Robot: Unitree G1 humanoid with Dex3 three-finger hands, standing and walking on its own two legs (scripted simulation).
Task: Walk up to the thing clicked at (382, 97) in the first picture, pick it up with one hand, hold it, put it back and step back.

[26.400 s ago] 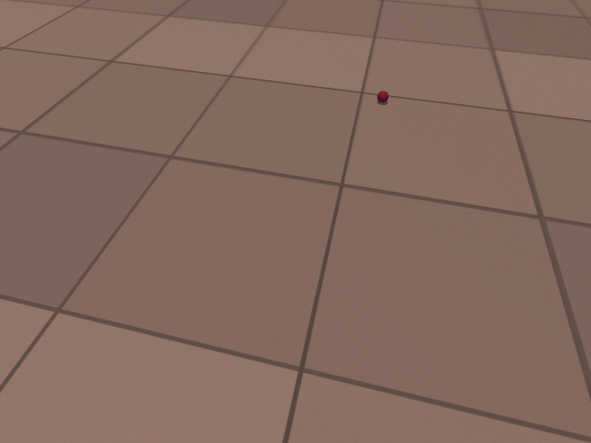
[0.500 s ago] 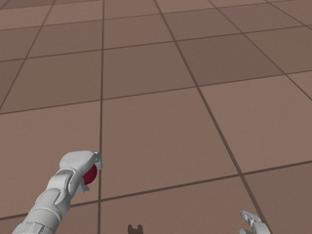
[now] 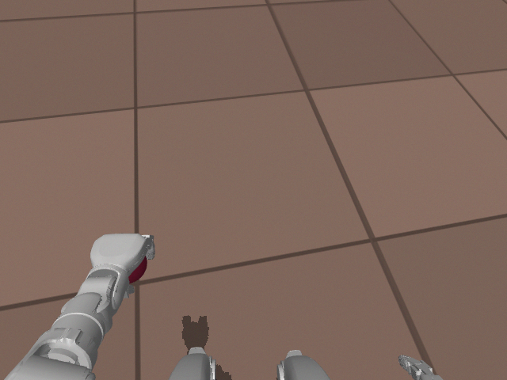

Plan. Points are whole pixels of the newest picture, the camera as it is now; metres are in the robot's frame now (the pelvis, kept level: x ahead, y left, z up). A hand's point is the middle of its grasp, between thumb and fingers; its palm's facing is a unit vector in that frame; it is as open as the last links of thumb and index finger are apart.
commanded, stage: crouch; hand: left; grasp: from above
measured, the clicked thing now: (127, 264) +0.34 +0.23 -0.12
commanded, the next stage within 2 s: lower in 1.40 s
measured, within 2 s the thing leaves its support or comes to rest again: neither
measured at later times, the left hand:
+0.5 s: hand (154, 290) +0.35 +0.23 -0.36, palm faces -0.46 +0.00 -0.89, open 8.6 cm
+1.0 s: hand (162, 294) +0.37 +0.24 -0.48, palm faces -0.45 -0.03 -0.89, open 8.6 cm
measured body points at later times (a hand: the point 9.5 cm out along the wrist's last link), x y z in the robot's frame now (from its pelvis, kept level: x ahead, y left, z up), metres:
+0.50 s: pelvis -0.05 +0.00 -0.20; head +0.14 +0.02 +0.20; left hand +0.37 +0.23 -0.31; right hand +0.01 -0.27 -0.33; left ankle +0.04 +0.12 -0.68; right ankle +0.02 -0.13 -0.68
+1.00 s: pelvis -0.05 +0.00 -0.30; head +0.18 +0.03 +0.09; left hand +0.39 +0.24 -0.43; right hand +0.02 -0.28 -0.42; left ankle +0.04 +0.12 -0.68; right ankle +0.02 -0.13 -0.68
